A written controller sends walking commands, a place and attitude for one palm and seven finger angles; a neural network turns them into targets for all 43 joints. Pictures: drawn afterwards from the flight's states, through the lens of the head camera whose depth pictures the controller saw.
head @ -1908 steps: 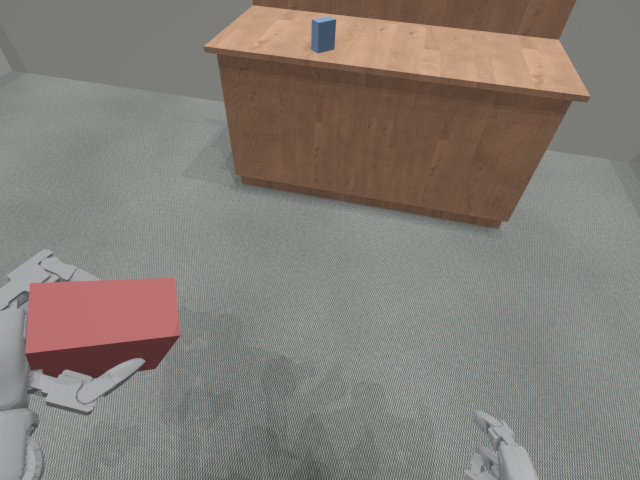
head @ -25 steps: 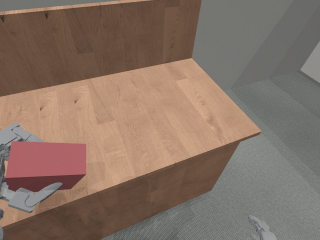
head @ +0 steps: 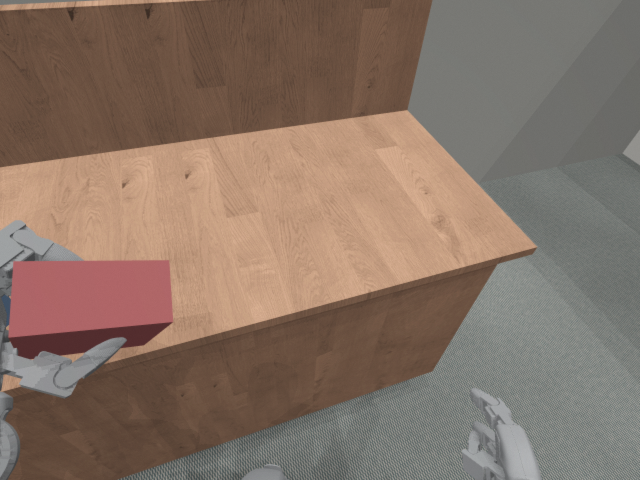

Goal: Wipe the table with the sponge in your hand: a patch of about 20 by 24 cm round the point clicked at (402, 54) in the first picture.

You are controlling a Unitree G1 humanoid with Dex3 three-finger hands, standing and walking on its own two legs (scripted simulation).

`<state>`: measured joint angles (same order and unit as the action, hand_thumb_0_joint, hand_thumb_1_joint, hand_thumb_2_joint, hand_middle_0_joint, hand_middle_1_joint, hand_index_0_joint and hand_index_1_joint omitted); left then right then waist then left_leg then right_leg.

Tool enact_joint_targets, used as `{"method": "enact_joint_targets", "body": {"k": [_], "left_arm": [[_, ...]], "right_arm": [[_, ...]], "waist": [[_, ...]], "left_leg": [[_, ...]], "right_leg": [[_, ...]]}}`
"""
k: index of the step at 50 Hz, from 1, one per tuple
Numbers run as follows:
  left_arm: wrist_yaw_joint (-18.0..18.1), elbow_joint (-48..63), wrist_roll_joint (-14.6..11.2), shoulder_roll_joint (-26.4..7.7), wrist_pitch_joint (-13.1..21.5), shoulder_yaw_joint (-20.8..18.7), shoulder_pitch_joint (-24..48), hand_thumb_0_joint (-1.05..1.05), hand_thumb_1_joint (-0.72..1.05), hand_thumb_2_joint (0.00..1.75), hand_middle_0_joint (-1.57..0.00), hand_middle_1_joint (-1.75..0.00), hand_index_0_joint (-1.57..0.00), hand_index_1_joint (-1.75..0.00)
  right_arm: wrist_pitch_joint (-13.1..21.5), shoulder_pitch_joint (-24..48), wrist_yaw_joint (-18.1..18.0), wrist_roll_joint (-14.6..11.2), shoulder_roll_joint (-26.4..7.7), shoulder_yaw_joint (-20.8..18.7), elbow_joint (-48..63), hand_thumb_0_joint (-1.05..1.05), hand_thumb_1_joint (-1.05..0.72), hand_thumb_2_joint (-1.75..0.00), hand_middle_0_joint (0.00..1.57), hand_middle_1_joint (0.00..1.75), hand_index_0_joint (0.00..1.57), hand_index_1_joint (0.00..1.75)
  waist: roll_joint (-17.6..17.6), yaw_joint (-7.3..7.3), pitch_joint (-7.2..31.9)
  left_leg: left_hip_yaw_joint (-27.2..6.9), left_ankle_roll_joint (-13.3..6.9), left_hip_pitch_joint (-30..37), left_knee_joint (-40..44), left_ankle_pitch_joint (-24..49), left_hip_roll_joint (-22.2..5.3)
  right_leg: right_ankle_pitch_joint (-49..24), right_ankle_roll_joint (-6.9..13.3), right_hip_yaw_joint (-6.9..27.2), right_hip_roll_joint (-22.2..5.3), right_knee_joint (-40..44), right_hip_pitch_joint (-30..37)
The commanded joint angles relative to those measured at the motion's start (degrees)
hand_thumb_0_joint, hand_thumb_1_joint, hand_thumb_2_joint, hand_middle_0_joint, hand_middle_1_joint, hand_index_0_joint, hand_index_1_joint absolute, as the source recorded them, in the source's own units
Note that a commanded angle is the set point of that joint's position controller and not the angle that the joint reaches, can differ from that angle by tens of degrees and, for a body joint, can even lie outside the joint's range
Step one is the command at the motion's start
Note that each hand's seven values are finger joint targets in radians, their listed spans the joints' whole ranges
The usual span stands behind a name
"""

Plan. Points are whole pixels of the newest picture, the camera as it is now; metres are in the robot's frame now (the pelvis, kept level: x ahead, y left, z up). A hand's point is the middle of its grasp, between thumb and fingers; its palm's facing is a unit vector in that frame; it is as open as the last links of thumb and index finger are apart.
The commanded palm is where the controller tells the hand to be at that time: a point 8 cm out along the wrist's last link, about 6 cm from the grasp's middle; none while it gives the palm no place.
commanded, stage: step back with the hand held close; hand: left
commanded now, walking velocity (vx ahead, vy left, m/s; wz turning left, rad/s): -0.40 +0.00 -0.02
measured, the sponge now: (112, 310) +0.23 +0.23 +0.16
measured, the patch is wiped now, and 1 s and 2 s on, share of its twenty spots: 1.00 1.00 1.00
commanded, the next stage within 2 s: stop stepping back and stand still in 0.32 s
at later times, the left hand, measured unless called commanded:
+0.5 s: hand out of the picture +0.08 +0.24 +0.19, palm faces +0.34 -0.85 -0.40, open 9.8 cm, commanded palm +0.03 +0.29 +0.20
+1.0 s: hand out of the picture -0.07 +0.22 +0.18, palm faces +0.41 -0.83 -0.38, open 9.8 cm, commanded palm -0.12 +0.26 +0.20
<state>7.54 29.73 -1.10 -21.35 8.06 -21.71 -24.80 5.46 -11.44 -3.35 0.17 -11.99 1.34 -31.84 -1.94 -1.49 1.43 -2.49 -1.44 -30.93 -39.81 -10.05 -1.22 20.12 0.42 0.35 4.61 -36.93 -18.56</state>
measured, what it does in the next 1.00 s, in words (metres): walks backwards: left foot, then right foot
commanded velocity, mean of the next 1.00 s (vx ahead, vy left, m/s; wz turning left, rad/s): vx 0.02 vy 0.03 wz -0.01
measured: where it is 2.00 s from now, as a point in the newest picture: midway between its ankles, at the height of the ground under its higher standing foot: outside the picture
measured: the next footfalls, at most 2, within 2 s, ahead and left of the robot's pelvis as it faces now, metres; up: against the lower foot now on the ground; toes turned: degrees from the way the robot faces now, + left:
left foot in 0.20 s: +0.00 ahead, +0.13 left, +0.00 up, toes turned +2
right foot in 0.54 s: -0.11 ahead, -0.12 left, +0.00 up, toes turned -3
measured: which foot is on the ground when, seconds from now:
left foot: down 0.00-0.02, up 0.04-0.18, down 0.20-0.54, up 0.56-0.74, down 0.76-1.00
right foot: down 0.00-0.22, up 0.24-0.52, down 0.54-1.00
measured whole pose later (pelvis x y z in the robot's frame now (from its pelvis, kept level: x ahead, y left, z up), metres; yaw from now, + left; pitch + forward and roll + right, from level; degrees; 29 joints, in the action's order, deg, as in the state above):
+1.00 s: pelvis -0.27 -0.02 -0.01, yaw +1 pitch -2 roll +0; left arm 6.5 24.6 -1.9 -21.5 7.7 -19.4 -23.9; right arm 8.0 -18.9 -3.1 -1.2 -12.7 0.9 -37.9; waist -1.2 1.2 4.1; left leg -1.0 -1.9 -22.7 -50.5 -27.3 -3.2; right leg 18.5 2.1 -5.0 0.4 -41.3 -22.2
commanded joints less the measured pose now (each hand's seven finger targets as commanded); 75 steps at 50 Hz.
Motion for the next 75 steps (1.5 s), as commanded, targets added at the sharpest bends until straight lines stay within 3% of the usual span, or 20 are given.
{"method": "enact_joint_targets", "body": {"k": [1, 8, 11, 13, 26, 29, 36, 38, 41, 47, 48, 49, 50, 52, 58, 60, 63, 69, 71, 75], "left_arm": [[0.5, 13.5, -1.6, -8.0, 4.8, -0.1, 5.8, 0.0, 0.1, 1.3, -1.2, -1.6, -1.2, -1.6], [1.5, 15.0, -1.9, -11.9, 4.7, -6.8, -1.1, 0.0, 0.1, 1.3, -1.2, -1.6, -1.2, -1.6], [1.6, 19.8, -3.2, -11.7, 5.5, -7.5, -1.3, 0.0, 0.1, 1.3, -1.2, -1.6, -1.2, -1.6], [1.7, 22.0, -2.2, -11.0, 4.9, -7.1, -2.9, 0.0, 0.1, 1.3, -1.2, -1.6, -1.2, -1.6], [1.2, 14.2, -1.5, -9.4, 1.4, -4.6, 0.1, 0.0, 0.1, 1.3, -1.2, -1.6, -1.2, -1.6], [0.5, 11.6, -2.1, -9.2, 0.8, -2.4, 4.9, 0.0, 0.1, 1.3, -1.2, -1.6, -1.2, -1.6], [0.5, 12.5, -2.1, -11.1, 2.0, -5.2, 5.0, 0.0, 0.1, 1.3, -1.2, -1.6, -1.2, -1.6], [1.0, 15.8, -2.5, -10.9, 2.4, -5.9, 3.6, 0.0, 0.1, 1.3, -1.2, -1.6, -1.2, -1.6], [1.0, 14.1, -0.9, -12.3, 3.6, -6.6, 6.1, 0.0, 0.1, 1.3, -1.2, -1.6, -1.2, -1.6], [-0.3, 3.2, -1.2, -7.7, 2.5, -1.8, 6.3, 0.0, 0.1, 1.3, -1.2, -1.6, -1.2, -1.6], [-0.7, 4.8, -1.3, -7.7, 2.4, -1.0, 7.3, 0.0, 0.1, 1.3, -1.2, -1.6, -1.2, -1.6], [-0.7, 6.8, -1.4, -10.7, 2.6, -2.7, 8.4, 0.0, 0.1, 1.3, -1.2, -1.6, -1.2, -1.6], [-1.3, 9.7, -2.1, -10.1, 3.7, -2.6, 10.8, 0.0, 0.1, 1.3, -1.2, -1.6, -1.2, -1.6], [-1.8, 14.5, -2.2, -13.2, 4.6, -4.8, 11.9, 0.0, 0.1, 1.3, -1.2, -1.6, -1.2, -1.6], [1.3, 12.4, -2.4, -11.0, 2.8, -4.0, 5.3, 0.0, 0.1, 1.3, -1.2, -1.6, -1.2, -1.6], [1.9, 12.5, -2.6, -10.0, 2.7, -4.1, 7.6, 0.0, 0.1, 1.3, -1.2, -1.6, -1.2, -1.6], [0.8, 4.8, -1.4, -9.4, 2.0, -3.4, 7.1, 0.0, 0.1, 1.3, -1.2, -1.6, -1.2, -1.6], [0.5, 7.5, -1.9, -8.2, 1.9, -2.8, 2.4, 0.0, 0.1, 1.3, -1.2, -1.6, -1.2, -1.6], [0.1, 13.0, -1.8, -11.7, 2.4, -3.8, 6.0, 0.0, 0.1, 1.3, -1.2, -1.6, -1.2, -1.6], [-0.2, 16.3, -2.6, -12.0, 4.4, -5.2, 6.2, 0.0, 0.1, 1.3, -1.2, -1.6, -1.2, -1.6]], "right_arm": [[1.7, 3.3, -0.5, -1.5, -6.8, -4.3, 6.3, 0.0, -0.9, -0.9, 0.2, 0.3, 0.2, 0.3], [-0.9, 6.2, -1.5, -0.8, -5.1, -2.8, 7.3, 0.0, -0.9, -0.9, 0.2, 0.3, 0.2, 0.3], [0.9, 5.0, -0.6, -1.4, -8.1, -5.2, 8.4, 0.0, -0.9, -0.9, 0.2, 0.3, 0.2, 0.3], [2.8, 2.8, 0.2, 0.3, -6.4, -4.5, 6.7, 0.0, -0.9, -0.9, 0.2, 0.3, 0.2, 0.3], [3.5, 3.6, 0.3, -1.5, -7.7, -3.7, 7.4, 0.0, -0.9, -0.9, 0.2, 0.3, 0.2, 0.3], [3.1, 3.6, -0.1, -2.6, -8.3, -4.8, 5.9, 0.0, -0.9, -0.9, 0.2, 0.3, 0.2, 0.3], [2.6, 4.1, -0.8, -1.8, -7.4, -2.8, 4.4, 0.0, -0.9, -0.9, 0.2, 0.3, 0.2, 0.3], [3.6, 2.8, -1.3, -1.5, -9.2, -3.6, 6.8, 0.0, -0.9, -0.9, 0.2, 0.3, 0.2, 0.3], [5.9, 2.5, 0.1, -1.3, -6.3, -3.2, 3.7, 0.0, -0.9, -0.9, 0.2, 0.3, 0.2, 0.3], [5.8, 4.0, -0.7, -1.2, -9.3, -3.0, 3.1, 0.0, -0.9, -0.9, 0.2, 0.3, 0.2, 0.3], [5.3, 4.4, -0.6, -1.3, -8.8, -3.4, 3.8, 0.0, -0.9, -0.9, 0.2, 0.3, 0.2, 0.3], [5.1, 5.3, -0.6, -1.8, -8.4, -4.0, 5.0, 0.0, -0.9, -0.9, 0.2, 0.3, 0.2, 0.3], [5.5, 3.2, -0.2, -1.9, -8.2, -4.2, 3.1, 0.0, -0.9, -0.9, 0.2, 0.3, 0.2, 0.3], [4.7, 3.2, 0.7, -1.8, -6.8, -3.6, 1.4, 0.0, -0.9, -0.9, 0.2, 0.3, 0.2, 0.3], [5.6, 3.6, -2.1, -0.9, -5.5, -1.4, 2.8, 0.0, -0.9, -0.9, 0.2, 0.3, 0.2, 0.3], [5.9, 3.9, -2.3, -1.0, -8.4, -2.4, 4.3, 0.0, -0.9, -0.9, 0.2, 0.3, 0.2, 0.3], [6.7, 1.4, 0.3, -2.6, -5.4, -2.7, 2.6, 0.0, -0.9, -0.9, 0.2, 0.3, 0.2, 0.3], [5.6, 5.2, -0.7, -1.0, -8.0, -2.8, 4.5, 0.0, -0.9, -0.9, 0.2, 0.3, 0.2, 0.3], [5.1, 6.2, -0.4, -1.4, -7.4, -3.9, 5.9, 0.0, -0.9, -0.9, 0.2, 0.3, 0.2, 0.3], [4.1, 3.9, 0.2, -1.4, -6.5, -4.1, 2.2, 0.0, -0.9, -0.9, 0.2, 0.3, 0.2, 0.3]], "waist": [[14.8, 2.07, 8.7], [3.4, 2.57, 8.0], [-11.9, 0.9, 12.6], [-12.9, 1.8, 15.0], [-1.7, 1.32, 6.6], [21.4, 3.53, 4.5], [0.5, 3.31, 5.1], [-19.5, 2.11, 6.4], [-15.3, 3.59, -0.2], [-1.7, 0.48, -1.5], [8.8, 0.38, -0.4], [20.5, 1.15, 1.5], [18.9, 2.41, 2.8], [6.6, 3.82, 0.7], [4.9, 3.27, 6.5], [-16.9, 3.09, 5.3], [-9.4, 3.53, -2.0], [-1.8, -0.66, 1.4], [22.7, 0.6, 3.4], [2.1, 3.16, -0.5]], "left_leg": [[0.4, 2.8, 8.9, -15.0, -11.5, 1.7], [1.5, 2.0, 9.0, 5.8, -5.9, -1.0], [-11.2, -4.7, 26.3, 16.1, 37.4, -18.3], [-14.1, -7.4, 33.7, 11.8, 53.1, -19.1], [1.7, 0.6, 6.3, 3.4, -24.7, -4.7], [-2.1, 2.4, 6.9, -40.1, -14.3, 1.2], [3.0, -2.4, 17.1, 5.2, -16.1, -1.3], [-9.2, -6.3, 18.2, 24.6, -18.1, -10.0], [-21.3, -12.9, 10.4, 23.6, -10.0, -16.8], [-0.7, -4.3, -4.2, 2.4, -26.7, -5.2], [5.4, -2.8, -5.8, -14.7, -25.5, 0.4], [4.6, -1.4, -7.6, -33.3, -22.7, 3.3], [-2.1, -0.6, -6.6, -39.9, -14.8, 1.5], [-2.7, -0.8, -1.7, -35.9, -9.9, -2.6], [8.4, -3.0, 20.8, 9.3, -16.9, -0.1], [-11.4, -8.6, 20.7, 24.3, -26.9, -11.7], [-18.5, -13.9, 10.4, 26.9, -22.9, -18.0], [-0.2, -4.2, -2.8, 4.8, -26.2, -6.3], [3.6, -0.7, -12.4, -32.0, -19.2, 2.7], [-2.9, 0.0, -4.3, -29.7, -7.0, -4.0]], "right_leg": [[-29.4, 8.5, 18.7, -21.2, 17.3, -2.9], [-49.2, 5.0, 10.0, -19.0, 3.7, 3.8], [1.4, -1.7, 2.7, -4.9, -12.1, -11.0], [12.2, -2.2, 4.8, -4.0, -19.8, -18.9], [-7.4, 1.2, -3.0, -5.4, 16.5, 7.9], [-9.7, 10.9, 17.3, -22.4, 23.1, -11.0], [6.6, 4.3, 5.0, -14.7, 8.4, -15.8], [7.7, 0.6, -4.2, -2.8, -19.3, -14.8], [4.4, -1.1, 4.0, -7.3, -35.3, -23.6], [-3.2, -0.2, -4.8, -4.4, 6.7, 10.9], [-2.5, 2.4, 1.4, -9.1, 14.6, 11.0], [9.7, 8.4, 26.0, -22.4, 24.6, 4.7], [15.6, 10.2, 34.0, -25.1, 28.3, -1.0], [20.5, 10.4, 25.7, -24.4, 25.8, -11.8], [21.5, 4.8, 6.5, -15.5, 14.2, -12.3], [10.4, -0.4, -5.2, -2.7, -14.7, -13.5], [4.3, -1.2, 3.3, -7.1, -40.1, -23.6], [0.3, 0.7, -5.1, -4.6, 9.2, 14.5], [-0.9, 9.3, 30.3, -24.6, 26.3, 13.4], [9.7, 10.7, 21.8, -24.9, 25.7, -3.2]]}}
